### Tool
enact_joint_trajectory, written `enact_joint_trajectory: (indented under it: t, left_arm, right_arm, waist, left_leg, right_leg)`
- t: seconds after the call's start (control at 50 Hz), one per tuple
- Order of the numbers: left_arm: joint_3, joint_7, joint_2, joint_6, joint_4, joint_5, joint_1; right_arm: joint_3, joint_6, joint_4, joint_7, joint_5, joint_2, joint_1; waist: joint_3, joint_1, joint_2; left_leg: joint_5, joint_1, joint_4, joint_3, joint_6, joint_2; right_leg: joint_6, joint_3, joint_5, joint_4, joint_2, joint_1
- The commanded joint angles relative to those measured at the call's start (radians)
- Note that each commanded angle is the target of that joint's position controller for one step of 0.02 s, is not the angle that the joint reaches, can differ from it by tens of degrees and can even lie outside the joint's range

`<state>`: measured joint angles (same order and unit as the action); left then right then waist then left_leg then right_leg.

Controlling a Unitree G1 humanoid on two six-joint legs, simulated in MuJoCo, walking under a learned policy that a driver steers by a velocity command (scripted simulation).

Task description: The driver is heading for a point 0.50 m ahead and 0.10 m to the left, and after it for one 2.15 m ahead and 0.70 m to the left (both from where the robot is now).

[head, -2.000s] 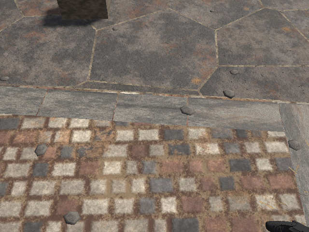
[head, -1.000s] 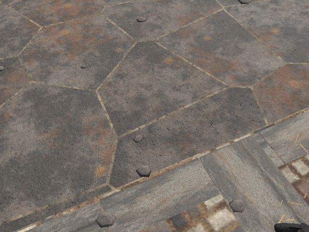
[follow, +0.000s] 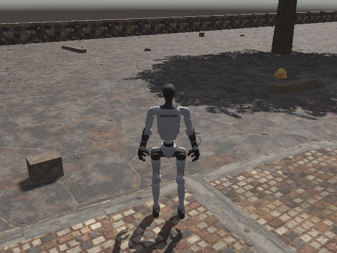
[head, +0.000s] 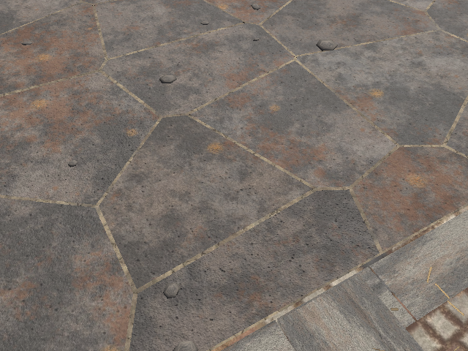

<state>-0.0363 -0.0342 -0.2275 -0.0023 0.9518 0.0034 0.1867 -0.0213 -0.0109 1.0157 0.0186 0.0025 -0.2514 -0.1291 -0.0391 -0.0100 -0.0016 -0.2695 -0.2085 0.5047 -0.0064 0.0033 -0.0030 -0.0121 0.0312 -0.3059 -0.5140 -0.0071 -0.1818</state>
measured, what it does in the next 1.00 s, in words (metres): walks ahead: left foot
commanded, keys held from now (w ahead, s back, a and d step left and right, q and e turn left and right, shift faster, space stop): no key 0.26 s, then w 0.40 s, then w+q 0.34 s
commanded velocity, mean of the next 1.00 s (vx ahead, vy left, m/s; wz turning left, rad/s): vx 0.26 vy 0.00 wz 0.10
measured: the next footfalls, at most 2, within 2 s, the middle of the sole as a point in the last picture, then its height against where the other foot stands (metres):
left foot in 0.98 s outside the picture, level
right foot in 1.48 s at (250, 286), level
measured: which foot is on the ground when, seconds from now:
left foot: down 0.00-0.64, up 0.66-0.96, down 0.98-1.00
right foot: down 0.00-1.00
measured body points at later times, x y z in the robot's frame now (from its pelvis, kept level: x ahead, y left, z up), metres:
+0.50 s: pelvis +0.03 +0.00 -0.01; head +0.02 +0.00 +0.44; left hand +0.04 +0.26 -0.15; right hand +0.04 -0.26 -0.16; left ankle +0.00 +0.12 -0.73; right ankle -0.02 -0.13 -0.73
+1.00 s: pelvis +0.24 +0.01 -0.03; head +0.27 +0.01 +0.42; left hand +0.12 +0.25 -0.17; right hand +0.49 -0.19 -0.12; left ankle +0.37 +0.10 -0.74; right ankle -0.01 -0.13 -0.71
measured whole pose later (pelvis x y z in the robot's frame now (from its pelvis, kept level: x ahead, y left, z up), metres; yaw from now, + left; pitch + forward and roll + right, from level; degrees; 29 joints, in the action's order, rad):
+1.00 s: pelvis +0.24 +0.01 -0.03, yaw +8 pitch +1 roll +0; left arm -0.02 -0.03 -0.23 -0.07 1.09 0.02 0.47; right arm -0.05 0.07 0.80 -0.06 -0.03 -0.24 0.03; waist -0.03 0.02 0.00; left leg -0.11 -0.54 0.61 -0.08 -0.12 0.06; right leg -0.01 -0.11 -0.50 -0.49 -0.03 0.17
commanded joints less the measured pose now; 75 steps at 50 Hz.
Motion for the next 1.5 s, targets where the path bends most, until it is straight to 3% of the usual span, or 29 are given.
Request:
enact_joint_trajectory:
  t: [0.02, 0.26, 0.32, 0.38, 0.48, 0.56, 0.6, 0.62, 0.64, 0.66, 0.68, 0.7, 0.76, 0.82, 0.9, 0.96, 0.98, 1.0, 1.02, 1.04, 1.06, 1.08, 1.14, 1.22, 1.32, 1.4, 1.46, 1.48, 1.5]
  left_arm:
    - [-0.022, -0.004, -0.116, -0.006, -0.013, 0.0, 0.014]
    - [-0.012, -0.008, -0.105, -0.003, 0.069, 0.001, 0.02]
    - [-0.017, -0.012, -0.115, 0.001, 0.089, -0.01, 0.047]
    - [-0.016, -0.01, -0.108, -0.026, 0.077, -0.019, 0.054]
    - [-0.01, 0.016, -0.07, -0.083, 0.062, -0.029, 0.055]
    - [-0.001, 0.034, -0.035, -0.118, 0.047, -0.031, 0.074]
    - [-0.014, 0.044, -0.064, -0.128, 0.101, -0.031, 0.204]
    - [-0.038, 0.045, -0.118, -0.127, 0.164, -0.035, 0.373]
    - [-0.069, 0.041, -0.22, -0.113, 0.218, -0.028, 0.564]
    - [-0.043, 0.049, -0.163, -0.107, 0.203, -0.015, 0.534]
    - [-0.024, 0.047, -0.106, -0.105, 0.185, -0.003, 0.472]
    - [-0.013, 0.044, -0.087, -0.102, 0.169, 0.001, 0.43]
    - [0.018, 0.034, -0.036, -0.089, 0.127, 0.007, 0.282]
    - [0.014, 0.007, -0.102, -0.101, 0.087, 0.013, 0.206]
    - [-0.01, -0.002, -0.168, -0.111, 0.113, -0.015, 0.277]
    - [-0.023, -0.011, -0.19, -0.073, 0.083, 0.009, 0.244]
    - [-0.022, -0.01, -0.191, -0.068, 0.062, 0.012, 0.233]
    - [0.001, 0.004, -0.114, -0.083, 0.028, 0.04, 0.28]
    - [0.031, 0.032, -0.016, -0.124, 0.006, 0.011, 0.336]
    - [0.002, 0.045, -0.118, -0.162, -0.031, -0.028, 0.205]
    - [-0.006, 0.044, -0.154, -0.176, -0.078, -0.049, 0.116]
    - [-0.011, 0.034, -0.156, -0.177, -0.082, -0.037, 0.088]
    - [-0.031, 0.012, -0.15, -0.133, -0.097, -0.006, 0.141]
    - [-0.034, -0.004, -0.136, -0.111, -0.178, 0.025, -0.016]
    - [-0.02, 0.011, -0.101, -0.125, -0.246, 0.006, -0.2]
    - [-0.025, 0.034, -0.137, -0.141, -0.286, -0.011, -0.261]
    - [-0.044, 0.039, -0.178, -0.158, -0.272, -0.016, -0.157]
    - [-0.059, 0.032, -0.213, -0.163, -0.252, -0.004, -0.043]
    - [-0.075, 0.023, -0.276, -0.162, -0.237, 0.007, 0.127]
  right_arm:
    - [-0.019, 0.006, -0.019, 0.007, 0.0, -0.106, 0.0]
    - [-0.016, 0.005, 0.032, 0.015, 0.001, -0.094, -0.027]
    - [-0.023, 0.002, 0.048, 0.02, -0.011, -0.105, -0.056]
    - [-0.025, 0.03, 0.035, 0.017, -0.018, -0.1, -0.071]
    - [-0.032, 0.083, 0.042, -0.005, -0.032, -0.105, -0.163]
    - [-0.047, 0.098, 0.036, -0.014, -0.038, -0.161, -0.207]
    - [-0.043, 0.108, -0.011, -0.019, -0.039, -0.138, -0.112]
    - [-0.038, 0.119, -0.063, -0.026, -0.035, -0.121, 0.002]
    - [-0.034, 0.143, -0.103, -0.033, -0.019, -0.094, 0.058]
    - [-0.03, 0.153, -0.099, -0.038, -0.02, -0.071, 0.031]
    - [-0.028, 0.15, -0.112, -0.044, -0.05, -0.062, 0.059]
    - [-0.021, 0.144, -0.127, -0.047, -0.071, -0.04, 0.082]
    - [-0.019, 0.125, -0.153, -0.049, -0.05, -0.017, 0.07]
    - [-0.001, 0.104, -0.199, -0.061, -0.024, 0.019, 0.147]
    - [-0.016, 0.088, -0.263, -0.069, -0.027, -0.038, 0.218]
    - [-0.069, 0.08, -0.208, -0.081, -0.036, -0.126, -0.019]
    - [-0.095, 0.067, -0.175, -0.077, -0.038, -0.169, -0.146]
    - [-0.112, 0.054, -0.16, -0.06, -0.032, -0.244, -0.256]
    - [-0.101, 0.058, -0.18, -0.058, -0.02, -0.238, -0.246]
    - [-0.087, 0.073, -0.172, -0.057, -0.014, -0.179, -0.218]
    - [-0.077, 0.087, -0.185, -0.056, -0.013, -0.152, -0.146]
    - [-0.068, 0.101, -0.206, -0.064, -0.009, -0.133, -0.068]
    - [-0.057, 0.104, -0.242, -0.058, -0.003, -0.115, 0.022]
    - [-0.068, 0.102, -0.237, -0.023, -0.006, -0.163, -0.077]
    - [-0.076, 0.083, -0.225, -0.004, -0.028, -0.172, -0.186]
    - [-0.075, 0.065, -0.219, 0.001, -0.031, -0.159, -0.236]
    - [-0.076, 0.056, -0.236, 0.004, -0.023, -0.156, -0.218]
    - [-0.062, 0.059, -0.249, 0.0, -0.018, -0.119, -0.209]
    - [-0.04, 0.066, -0.271, -0.006, -0.003, -0.056, -0.217]
  waist:
    - [0.054, 0.001, 0.006]
    - [0.02, 0.002, 0.006]
    - [-0.013, 0.005, 0.003]
    - [-0.105, 0.004, -0.006]
    - [-0.082, -0.016, -0.051]
    - [-0.07, 0.012, -0.167]
    - [-0.03, 0.081, -0.089]
    - [0.031, 0.158, 0.041]
    - [0.092, 0.212, 0.276]
    - [0.07, 0.171, 0.274]
    - [-0.021, 0.136, 0.142]
    - [-0.058, 0.119, 0.087]
    - [-0.111, 0.036, 0.073]
    - [-0.104, 0.027, 0.088]
    - [-0.076, 0.011, 0.099]
    - [0.102, -0.12, 0.156]
    - [0.159, -0.181, 0.126]
    - [0.268, -0.153, -0.107]
    - [0.418, -0.086, -0.261]
    - [0.296, -0.119, -0.151]
    - [0.154, -0.086, -0.081]
    - [0.073, -0.032, 0.044]
    - [0.03, 0.063, 0.0]
    - [-0.013, 0.021, -0.03]
    - [0.021, -0.06, -0.056]
    - [0.035, -0.075, -0.068]
    - [0.069, -0.005, -0.125]
    - [0.151, 0.05, -0.113]
    - [0.299, 0.111, 0.011]
  left_leg:
    - [0.24, 0.037, -0.062, 0.028, -0.024, -0.032]
    - [0.159, 0.022, -0.088, 0.025, -0.019, -0.027]
    - [-0.29, -0.035, -0.079, 0.011, -0.047, 0.002]
    - [-0.448, -0.115, -0.089, 0.08, -0.09, -0.038]
    - [-0.422, -0.036, -0.122, 0.218, -0.159, -0.11]
    - [-0.257, 0.035, -0.195, 0.456, -0.249, -0.263]
    - [0.098, -0.041, -0.027, 0.3, -0.196, -0.191]
    - [0.318, -0.244, 0.211, 0.12, -0.125, -0.08]
    - [0.205, -0.574, 0.601, -0.052, -0.036, 0.052]
    - [-0.275, -0.758, 0.724, 0.009, -0.04, 0.053]
    - [-0.293, -0.863, 0.857, 0.078, -0.064, 0.001]
    - [-0.243, -0.939, 0.912, 0.096, -0.078, -0.018]
    - [-0.019, -0.772, 0.672, 0.057, -0.079, -0.056]
    - [0.278, -0.365, 0.316, -0.066, -0.038, -0.03]
    - [0.278, -0.309, 0.13, -0.086, -0.103, 0.018]
    - [0.204, -0.048, 0.111, -0.117, -0.161, 0.097]
    - [0.202, 0.164, 0.081, -0.066, -0.189, 0.089]
    - [0.146, 0.479, 0.099, 0.278, -0.282, -0.119]
    - [-0.147, 0.644, -0.159, 0.862, -0.466, -0.344]
    - [-0.244, 0.534, -0.261, 0.848, -0.399, -0.299]
    - [-0.208, 0.36, -0.286, 0.698, -0.35, -0.271]
    - [-0.092, 0.177, -0.312, 0.592, -0.33, -0.233]
    - [0.016, -0.088, -0.352, 0.412, -0.3, -0.139]
    - [0.08, -0.193, -0.368, 0.321, -0.292, -0.093]
    - [0.1, -0.115, -0.298, 0.306, -0.23, -0.065]
    - [0.062, 0.039, -0.19, 0.414, -0.221, -0.102]
    - [0.164, 0.078, -0.069, 0.469, -0.194, -0.102]
    - [0.2, 0.026, 0.064, 0.43, -0.163, -0.057]
    - [0.047, -0.113, 0.355, 0.316, -0.12, 0.017]
  right_leg:
    - [0.026, 0.022, 0.302, 0.073, -0.032, 0.002]
    - [0.021, 0.007, 0.197, 0.106, -0.019, -0.02]
    - [0.052, -0.011, -0.248, 0.096, 0.012, -0.08]
    - [0.093, 0.039, -0.397, 0.093, -0.019, -0.175]
    - [0.11, 0.037, -0.279, 0.0, -0.012, -0.224]
    - [0.12, -0.043, -0.097, -0.126, 0.021, -0.248]
    - [0.122, -0.017, 0.064, -0.035, 0.016, -0.067]
    - [0.151, 0.106, 0.238, 0.06, -0.038, 0.222]
    - [0.212, 0.376, 0.471, 0.133, -0.198, 0.551]
    - [0.27, 0.543, 0.587, 0.161, -0.332, 0.57]
    - [0.279, 0.492, 0.577, 0.149, -0.355, 0.535]
    - [0.272, 0.403, 0.565, 0.173, -0.35, 0.518]
    - [0.159, 0.131, 0.502, 0.316, -0.233, 0.267]
    - [0.138, -0.059, 0.402, 0.449, -0.136, -0.048]
    - [0.126, -0.101, 0.794, 0.379, -0.215, 0.178]
    - [0.083, -0.142, 1.187, -0.005, -0.228, 0.286]
    - [0.059, -0.152, 1.104, -0.237, -0.199, 0.156]
    - [0.026, -0.152, 0.476, -0.623, -0.086, -0.167]
    - [0.009, 0.005, -0.231, -0.951, 0.09, -0.458]
    - [0.052, 0.126, -0.181, -1.002, 0.03, -0.553]
    - [0.074, 0.1, -0.085, -0.945, -0.016, -0.576]
    - [0.072, 0.091, -0.027, -0.864, -0.058, -0.526]
    - [0.041, 0.088, 0.011, -0.683, -0.126, -0.373]
    - [-0.03, 0.038, 0.211, -0.422, -0.11, -0.411]
    - [-0.051, 0.031, 0.424, -0.083, -0.032, -0.344]
    - [-0.038, 0.067, 0.344, 0.039, -0.005, -0.335]
    - [0.01, 0.049, 0.228, 0.112, 0.007, -0.171]
    - [0.056, 0.075, 0.224, 0.109, -0.045, 0.023]
    - [0.126, 0.245, 0.193, 0.085, -0.23, 0.298]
